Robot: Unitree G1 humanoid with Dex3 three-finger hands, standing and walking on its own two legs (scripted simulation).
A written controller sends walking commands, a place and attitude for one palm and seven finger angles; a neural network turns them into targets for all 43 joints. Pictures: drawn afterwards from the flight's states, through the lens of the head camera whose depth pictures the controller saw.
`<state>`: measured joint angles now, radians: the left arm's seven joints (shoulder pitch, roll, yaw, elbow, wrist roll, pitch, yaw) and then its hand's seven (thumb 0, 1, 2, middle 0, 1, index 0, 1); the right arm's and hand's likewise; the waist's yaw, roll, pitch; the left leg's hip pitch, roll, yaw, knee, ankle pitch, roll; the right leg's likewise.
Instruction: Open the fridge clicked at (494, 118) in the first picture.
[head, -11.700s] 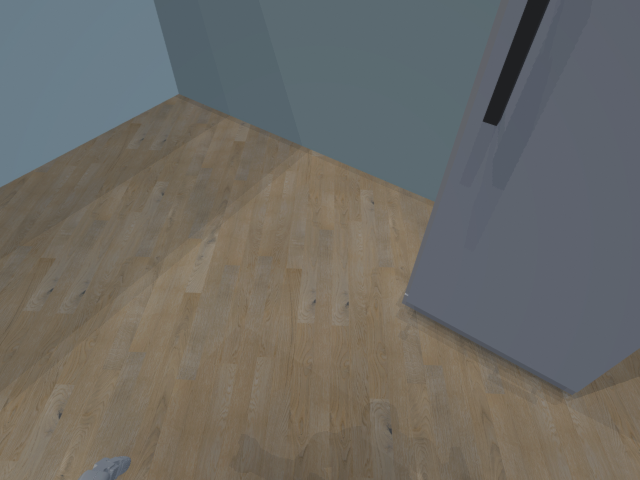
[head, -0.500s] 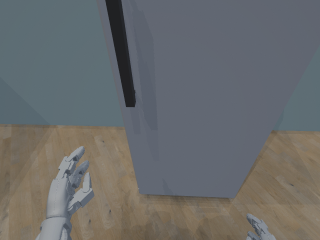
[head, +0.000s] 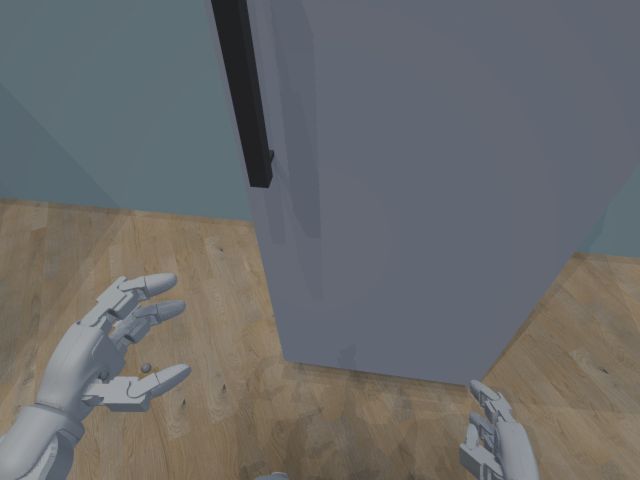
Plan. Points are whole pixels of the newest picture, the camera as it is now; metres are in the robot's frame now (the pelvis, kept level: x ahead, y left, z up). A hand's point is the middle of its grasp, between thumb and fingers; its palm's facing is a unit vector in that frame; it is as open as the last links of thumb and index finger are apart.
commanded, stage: raise the hand to about handle height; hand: left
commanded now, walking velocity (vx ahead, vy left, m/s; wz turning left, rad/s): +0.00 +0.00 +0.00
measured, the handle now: (244, 45) +0.51 +0.13 +0.30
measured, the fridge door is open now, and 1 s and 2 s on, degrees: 0 0 0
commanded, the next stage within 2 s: move the hooked fingers beside the handle in 1.36 s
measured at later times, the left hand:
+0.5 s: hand (30, 266) +0.25 +0.28 +0.21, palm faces +0.02 -0.99 -0.14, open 13.4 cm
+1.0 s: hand out of the picture +0.28 +0.32 +0.27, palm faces +0.05 -0.99 -0.16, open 14.0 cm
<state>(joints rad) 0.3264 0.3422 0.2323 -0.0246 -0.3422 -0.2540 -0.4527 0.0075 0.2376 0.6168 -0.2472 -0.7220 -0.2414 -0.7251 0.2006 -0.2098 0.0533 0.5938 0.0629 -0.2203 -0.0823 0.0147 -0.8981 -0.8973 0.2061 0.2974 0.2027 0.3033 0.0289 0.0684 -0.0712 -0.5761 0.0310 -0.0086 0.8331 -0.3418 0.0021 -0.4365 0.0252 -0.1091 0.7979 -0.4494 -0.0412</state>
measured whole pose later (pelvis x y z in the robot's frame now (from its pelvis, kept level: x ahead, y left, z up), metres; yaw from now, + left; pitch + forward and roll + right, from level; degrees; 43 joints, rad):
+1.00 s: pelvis -0.01 +0.03 +0.03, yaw +1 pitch -3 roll -1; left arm -0.27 0.63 0.48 0.16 -0.33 0.33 -0.50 -0.01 -0.50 0.30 -0.30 -1.20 -0.30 -1.20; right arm 0.21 -0.29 0.10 0.60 0.12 -0.21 -0.09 0.02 -0.90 -0.90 0.21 0.30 0.20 0.30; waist 0.05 0.08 -0.03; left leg -0.26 -0.02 0.02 0.49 -0.18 0.04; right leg -0.14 -0.02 -0.09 0.47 -0.28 0.00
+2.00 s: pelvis +0.03 +0.01 +0.03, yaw +0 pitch -1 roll +0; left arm -0.35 0.55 0.45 0.21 -0.31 0.33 -0.42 -0.01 -0.50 0.30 -0.31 -1.20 -0.30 -1.20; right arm 0.19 -0.26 0.09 0.59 0.12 -0.17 -0.08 0.02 -0.90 -0.90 0.20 0.30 0.20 0.30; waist 0.02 0.06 -0.05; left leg -0.24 0.00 0.03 0.50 -0.23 0.02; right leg -0.12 0.00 -0.07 0.48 -0.33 -0.03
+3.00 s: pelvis +0.03 +0.01 +0.04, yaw -2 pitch +1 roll +0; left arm -0.76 0.47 0.28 0.68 -0.21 0.22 -0.28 -0.01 -0.50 0.30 -0.30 -1.20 -0.30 -1.20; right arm 0.27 -0.28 0.04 0.66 0.10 -0.09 -0.09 0.01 -0.90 -0.90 0.20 0.30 0.20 0.30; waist -0.04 0.04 -0.04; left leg -0.27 0.00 0.04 0.47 -0.21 0.02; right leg -0.16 0.01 -0.05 0.44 -0.31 -0.02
